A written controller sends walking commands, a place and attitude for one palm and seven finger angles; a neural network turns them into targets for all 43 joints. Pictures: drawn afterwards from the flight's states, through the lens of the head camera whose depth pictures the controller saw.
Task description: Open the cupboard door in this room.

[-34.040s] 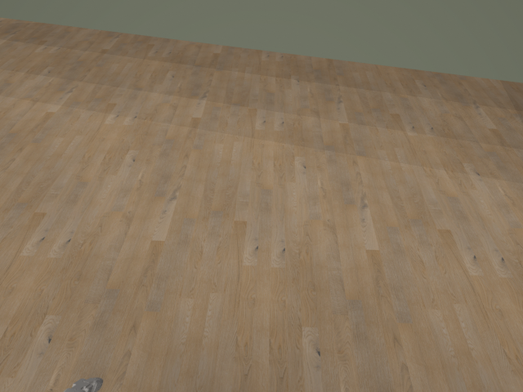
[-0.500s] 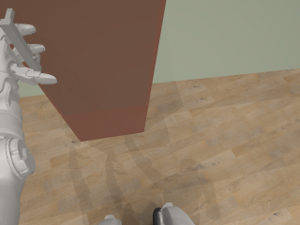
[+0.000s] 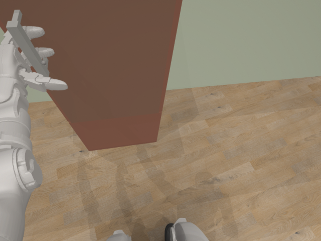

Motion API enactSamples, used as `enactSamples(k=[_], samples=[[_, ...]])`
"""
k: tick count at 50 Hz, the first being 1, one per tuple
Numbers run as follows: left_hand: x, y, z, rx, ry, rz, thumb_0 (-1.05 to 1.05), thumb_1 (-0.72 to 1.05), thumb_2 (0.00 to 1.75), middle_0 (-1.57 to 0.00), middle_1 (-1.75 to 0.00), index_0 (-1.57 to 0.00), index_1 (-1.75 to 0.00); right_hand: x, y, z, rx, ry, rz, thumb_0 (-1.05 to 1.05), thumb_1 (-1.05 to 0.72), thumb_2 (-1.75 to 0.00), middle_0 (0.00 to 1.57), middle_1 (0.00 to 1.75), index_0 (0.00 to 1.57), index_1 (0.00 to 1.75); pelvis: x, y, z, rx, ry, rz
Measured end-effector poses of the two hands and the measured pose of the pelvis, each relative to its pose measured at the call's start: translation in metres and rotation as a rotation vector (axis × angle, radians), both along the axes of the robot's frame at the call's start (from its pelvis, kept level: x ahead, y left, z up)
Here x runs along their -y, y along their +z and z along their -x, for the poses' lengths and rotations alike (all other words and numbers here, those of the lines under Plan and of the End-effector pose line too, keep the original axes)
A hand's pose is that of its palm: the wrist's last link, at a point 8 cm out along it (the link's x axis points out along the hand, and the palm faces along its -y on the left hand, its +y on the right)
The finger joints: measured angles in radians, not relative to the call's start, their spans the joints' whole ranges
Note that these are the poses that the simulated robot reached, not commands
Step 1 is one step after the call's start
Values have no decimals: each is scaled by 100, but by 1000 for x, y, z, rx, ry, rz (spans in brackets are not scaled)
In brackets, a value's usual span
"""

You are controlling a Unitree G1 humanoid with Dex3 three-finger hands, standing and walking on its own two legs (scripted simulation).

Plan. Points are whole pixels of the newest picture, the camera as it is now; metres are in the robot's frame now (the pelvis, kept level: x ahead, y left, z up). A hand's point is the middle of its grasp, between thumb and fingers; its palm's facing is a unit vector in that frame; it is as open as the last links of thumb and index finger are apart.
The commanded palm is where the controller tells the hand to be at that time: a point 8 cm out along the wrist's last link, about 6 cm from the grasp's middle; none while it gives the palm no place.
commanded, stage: close the thumb around the handle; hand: left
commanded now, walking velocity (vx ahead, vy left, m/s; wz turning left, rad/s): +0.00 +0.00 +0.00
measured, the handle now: (32, 47) +0.56 +0.26 +0.11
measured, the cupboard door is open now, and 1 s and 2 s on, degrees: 0 0 43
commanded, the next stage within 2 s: pull the door open along its arc in 0.80 s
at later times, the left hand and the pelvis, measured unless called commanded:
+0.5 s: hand (44, 61) +0.52 +0.23 +0.11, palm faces +0.08 -1.00 -0.02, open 9.6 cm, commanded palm +0.49 +0.27 +0.10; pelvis +0.00 +0.00 +0.00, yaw +0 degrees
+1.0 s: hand (43, 61) +0.52 +0.23 +0.11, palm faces +0.07 -1.00 -0.02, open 5.3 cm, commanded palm +0.48 +0.27 +0.10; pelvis +0.00 +0.00 +0.00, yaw +0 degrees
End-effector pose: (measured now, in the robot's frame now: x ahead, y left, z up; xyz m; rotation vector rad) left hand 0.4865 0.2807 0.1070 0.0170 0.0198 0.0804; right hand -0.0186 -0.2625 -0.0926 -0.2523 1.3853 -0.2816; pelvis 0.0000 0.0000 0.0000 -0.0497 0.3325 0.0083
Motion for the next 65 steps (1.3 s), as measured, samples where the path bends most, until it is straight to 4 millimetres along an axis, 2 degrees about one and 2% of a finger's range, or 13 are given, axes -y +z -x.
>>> enactSamples(k=[9, 14, 21, 33, 39, 54, 60, 65], samples=[[-1, 0, -2, -2, -8, 5, -1, -49, 30, -30, -120, -30, -121, -2, -1, -4, 12, 5, 0, 0, -91, -90, 20, 30, 20, 30, -1, -1, 1, -4, 0, 1], [-2, 0, -3, -2, -10, 0, -1, -37, 35, -31, -121, -32, -123, -3, -1, -2, 10, 4, 2, 0, -91, -90, 20, 30, 20, 30, -2, -2, 2, -7, 1, 2], [0, 0, -5, -1, -4, 5, -1, -6, 49, -33, -124, -33, -125, -5, -1, 5, -8, 1, -3, 0, -91, -90, 20, 30, 20, 30, -3, -2, 2, -11, 1, 3], [-1, 0, -5, -2, 0, -3, 1, 58, 76, -38, -131, -36, -131, -6, -1, 9, -21, -12, -7, 0, -91, -90, 20, 30, 20, 30, -3, -1, 0, -9, -1, 3], [0, 0, -4, 0, 6, -1, 1, 79, 85, -38, -134, -36, -134, -5, -1, 5, -15, -11, -9, 0, -91, -90, 20, 30, 20, 30, -3, -1, -2, -7, -4, 2], [-1, -1, -1, 5, -15, 0, 1, 81, 84, -39, -135, -37, -135, -1, 1, -9, 29, -12, -4, 0, -91, -90, 20, 30, 20, 30, -1, 1, -5, -5, -15, -1], [3, -2, 17, 27, -26, 6, 1, 80, 82, -39, -135, -36, -135, -3, 2, -21, 72, -26, -26, 0, -91, -90, 20, 30, 20, 30, -2, 5, -10, 15, -31, -6], [11, -3, 43, 40, -40, 11, 1, 79, 80, -39, -135, -36, -135, -6, 4, -46, 152, -18, -48, 1, -91, -90, 20, 30, 20, 30, -3, 9, -14, 43, -36, -11]])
